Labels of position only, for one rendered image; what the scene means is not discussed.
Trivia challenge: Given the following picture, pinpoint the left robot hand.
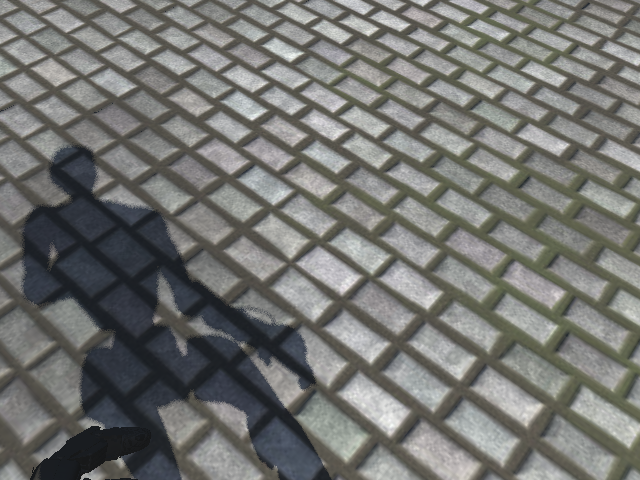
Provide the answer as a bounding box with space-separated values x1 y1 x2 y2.
30 426 151 480

